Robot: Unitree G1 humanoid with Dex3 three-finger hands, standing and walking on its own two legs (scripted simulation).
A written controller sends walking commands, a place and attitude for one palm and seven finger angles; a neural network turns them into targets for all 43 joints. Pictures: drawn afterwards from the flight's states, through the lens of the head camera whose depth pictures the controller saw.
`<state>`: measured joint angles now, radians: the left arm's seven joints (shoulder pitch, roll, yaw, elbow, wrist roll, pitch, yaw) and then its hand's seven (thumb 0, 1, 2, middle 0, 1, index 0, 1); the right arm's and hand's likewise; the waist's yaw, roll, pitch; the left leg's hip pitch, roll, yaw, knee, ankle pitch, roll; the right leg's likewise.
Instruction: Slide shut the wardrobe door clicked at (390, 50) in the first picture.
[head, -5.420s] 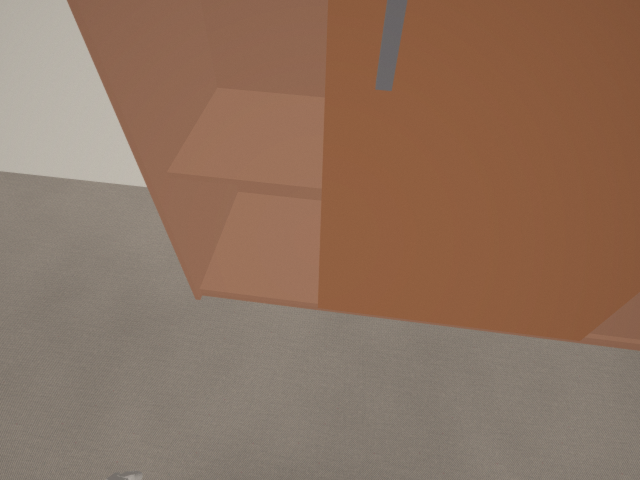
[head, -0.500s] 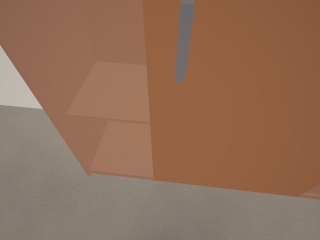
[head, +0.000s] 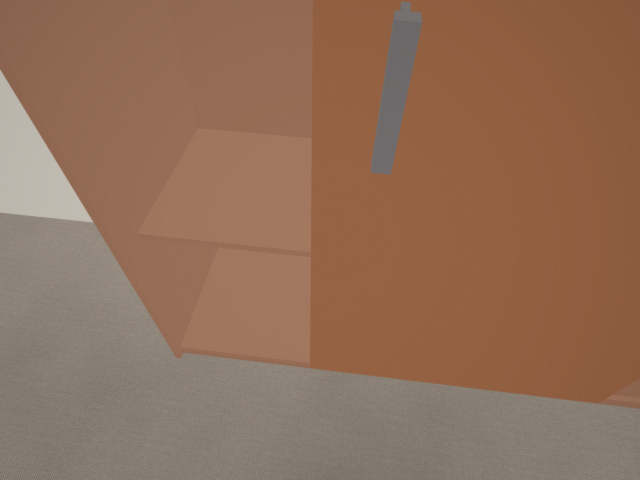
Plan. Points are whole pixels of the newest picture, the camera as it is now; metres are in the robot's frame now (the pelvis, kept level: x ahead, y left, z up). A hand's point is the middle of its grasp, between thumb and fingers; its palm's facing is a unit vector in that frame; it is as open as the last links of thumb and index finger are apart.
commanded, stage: look again from close up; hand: right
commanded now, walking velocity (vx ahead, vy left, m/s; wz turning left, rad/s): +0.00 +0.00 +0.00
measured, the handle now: (392, 94) +0.52 -0.06 +0.23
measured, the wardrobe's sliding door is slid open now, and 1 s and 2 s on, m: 0.43 0.43 0.43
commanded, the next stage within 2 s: raise the hand with hooked fingers in 0.94 s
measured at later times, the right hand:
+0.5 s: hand out of the picture -0.01 -0.14 -0.17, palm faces +0.04 +0.98 -0.20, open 7.4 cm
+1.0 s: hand out of the picture -0.03 -0.13 -0.18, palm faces +0.06 +0.98 -0.18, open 7.4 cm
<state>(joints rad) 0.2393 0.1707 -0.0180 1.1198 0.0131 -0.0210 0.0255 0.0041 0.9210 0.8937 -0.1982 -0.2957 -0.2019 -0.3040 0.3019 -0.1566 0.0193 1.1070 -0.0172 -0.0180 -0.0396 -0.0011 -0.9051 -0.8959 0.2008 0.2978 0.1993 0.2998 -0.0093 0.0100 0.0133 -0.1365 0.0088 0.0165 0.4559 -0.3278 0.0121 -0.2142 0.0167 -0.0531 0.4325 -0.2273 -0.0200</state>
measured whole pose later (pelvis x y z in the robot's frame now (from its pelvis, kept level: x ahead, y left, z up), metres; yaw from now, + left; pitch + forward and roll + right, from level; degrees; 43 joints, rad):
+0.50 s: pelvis +0.01 +0.03 +0.00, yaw -1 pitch +0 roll -1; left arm 0.25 0.16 -0.02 1.14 0.01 -0.01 0.03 0.00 0.92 0.89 -0.20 -0.30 -0.20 -0.30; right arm 0.32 -0.15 0.02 1.11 -0.01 -0.02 -0.04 0.00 -0.90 -0.90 0.20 0.30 0.20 0.30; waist -0.01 0.01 0.01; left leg -0.11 -0.02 0.04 0.44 -0.33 0.05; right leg -0.20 -0.01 -0.03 0.42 -0.23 0.02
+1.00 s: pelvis +0.00 +0.03 +0.00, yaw -1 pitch +0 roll -1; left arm 0.27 0.15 -0.02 1.14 0.01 -0.01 0.04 0.01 0.92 0.89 -0.20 -0.30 -0.20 -0.30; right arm 0.35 -0.14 0.01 1.11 -0.01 -0.02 -0.04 0.00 -0.91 -0.90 0.20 0.30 0.20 0.30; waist -0.02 0.01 0.01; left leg -0.10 -0.03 0.05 0.42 -0.32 0.05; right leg -0.20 -0.02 -0.02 0.43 -0.22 0.02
